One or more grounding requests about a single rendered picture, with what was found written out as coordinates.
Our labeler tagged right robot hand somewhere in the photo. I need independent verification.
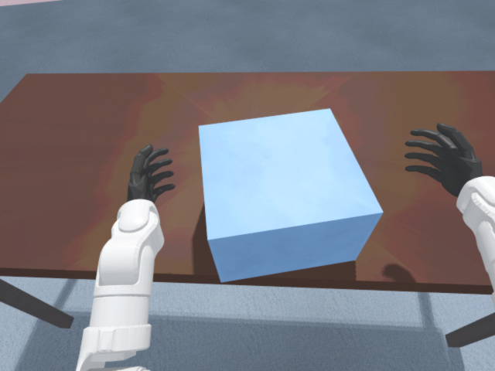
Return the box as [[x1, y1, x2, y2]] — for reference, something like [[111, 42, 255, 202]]
[[405, 123, 484, 197]]

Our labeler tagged robot right forearm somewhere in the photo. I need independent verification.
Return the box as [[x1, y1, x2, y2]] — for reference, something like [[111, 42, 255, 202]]
[[456, 176, 495, 308]]

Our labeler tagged carton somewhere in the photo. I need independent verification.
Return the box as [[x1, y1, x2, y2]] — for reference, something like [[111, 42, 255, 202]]
[[199, 109, 383, 283]]

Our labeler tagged table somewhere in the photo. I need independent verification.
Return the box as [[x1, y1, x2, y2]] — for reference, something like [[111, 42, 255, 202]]
[[0, 70, 495, 348]]

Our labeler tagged left robot hand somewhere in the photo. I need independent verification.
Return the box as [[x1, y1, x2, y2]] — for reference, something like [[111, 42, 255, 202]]
[[127, 144, 176, 203]]

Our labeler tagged robot left forearm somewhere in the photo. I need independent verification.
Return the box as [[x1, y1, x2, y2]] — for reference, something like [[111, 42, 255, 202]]
[[76, 199, 164, 371]]

